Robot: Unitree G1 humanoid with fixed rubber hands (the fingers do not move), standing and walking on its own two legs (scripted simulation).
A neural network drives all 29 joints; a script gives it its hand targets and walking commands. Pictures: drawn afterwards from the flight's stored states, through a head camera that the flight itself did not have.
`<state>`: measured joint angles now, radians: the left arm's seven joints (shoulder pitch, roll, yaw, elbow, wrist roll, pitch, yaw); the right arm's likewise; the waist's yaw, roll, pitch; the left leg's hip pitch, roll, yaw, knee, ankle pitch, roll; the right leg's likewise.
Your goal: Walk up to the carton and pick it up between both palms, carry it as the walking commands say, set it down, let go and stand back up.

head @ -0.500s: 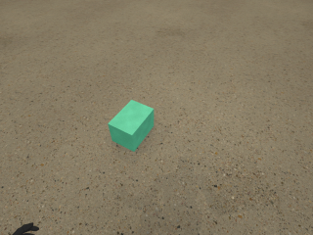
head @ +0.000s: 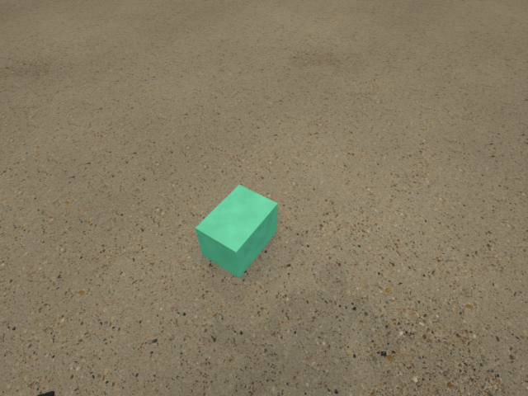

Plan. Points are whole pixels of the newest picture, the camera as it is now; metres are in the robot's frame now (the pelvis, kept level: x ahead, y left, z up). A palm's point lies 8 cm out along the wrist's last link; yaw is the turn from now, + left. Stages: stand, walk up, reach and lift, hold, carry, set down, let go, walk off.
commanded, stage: walk up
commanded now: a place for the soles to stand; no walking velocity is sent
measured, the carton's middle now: (239, 229) +0.91 +0.12 -0.66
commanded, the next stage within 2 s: none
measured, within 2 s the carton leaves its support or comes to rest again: neither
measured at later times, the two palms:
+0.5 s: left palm (14, 385) +0.17 +0.36 -0.05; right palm (437, 328) +0.27 -0.29 -0.08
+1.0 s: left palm (14, 328) +0.26 +0.41 -0.05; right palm (394, 276) +0.38 -0.25 -0.09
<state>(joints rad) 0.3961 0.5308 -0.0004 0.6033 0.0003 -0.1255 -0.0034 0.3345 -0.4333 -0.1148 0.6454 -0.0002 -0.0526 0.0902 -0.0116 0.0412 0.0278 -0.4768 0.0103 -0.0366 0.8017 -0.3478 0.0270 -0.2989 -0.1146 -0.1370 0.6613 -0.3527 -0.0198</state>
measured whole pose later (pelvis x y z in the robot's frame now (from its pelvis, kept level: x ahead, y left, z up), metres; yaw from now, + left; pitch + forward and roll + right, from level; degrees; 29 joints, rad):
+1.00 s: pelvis +0.24 +0.06 -0.01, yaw +6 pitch -1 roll -1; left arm 0.49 0.53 0.00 0.62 0.00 -0.12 0.05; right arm 0.30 -0.44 -0.11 0.65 0.00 -0.02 0.09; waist 0.00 0.06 0.05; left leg -0.51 0.00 -0.04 0.99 -0.42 0.03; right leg -0.36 -0.11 -0.08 0.70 -0.33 -0.02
